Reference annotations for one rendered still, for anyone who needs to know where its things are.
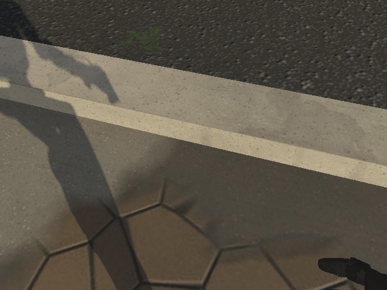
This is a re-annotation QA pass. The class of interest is robot right hand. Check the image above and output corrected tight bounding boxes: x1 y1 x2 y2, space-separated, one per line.
318 257 387 290

